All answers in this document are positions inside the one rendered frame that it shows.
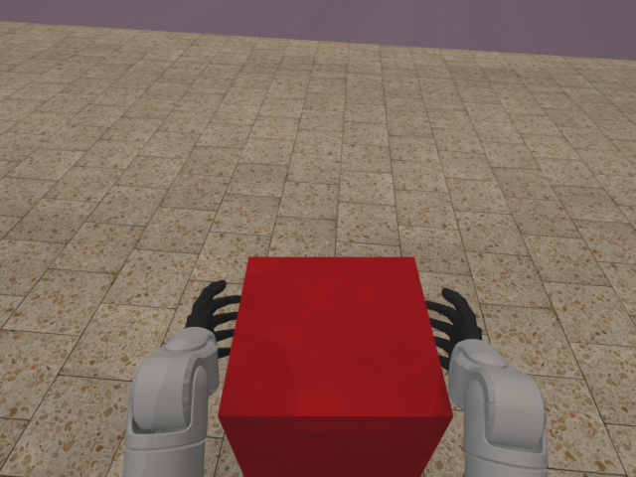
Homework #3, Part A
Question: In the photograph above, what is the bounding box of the carton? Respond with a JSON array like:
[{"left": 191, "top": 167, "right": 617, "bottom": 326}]
[{"left": 218, "top": 257, "right": 453, "bottom": 477}]

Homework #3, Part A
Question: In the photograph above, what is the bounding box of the right robot hand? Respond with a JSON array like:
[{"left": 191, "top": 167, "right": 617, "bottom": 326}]
[{"left": 425, "top": 287, "right": 482, "bottom": 371}]

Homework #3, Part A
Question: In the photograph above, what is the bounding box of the right robot forearm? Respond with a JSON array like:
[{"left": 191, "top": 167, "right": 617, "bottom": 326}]
[{"left": 448, "top": 339, "right": 549, "bottom": 477}]

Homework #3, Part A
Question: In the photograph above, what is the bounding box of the left robot forearm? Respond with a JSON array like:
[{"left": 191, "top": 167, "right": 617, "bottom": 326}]
[{"left": 122, "top": 327, "right": 220, "bottom": 477}]

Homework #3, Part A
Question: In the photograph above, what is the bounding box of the left robot hand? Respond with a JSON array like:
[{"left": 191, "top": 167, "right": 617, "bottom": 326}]
[{"left": 185, "top": 280, "right": 241, "bottom": 359}]

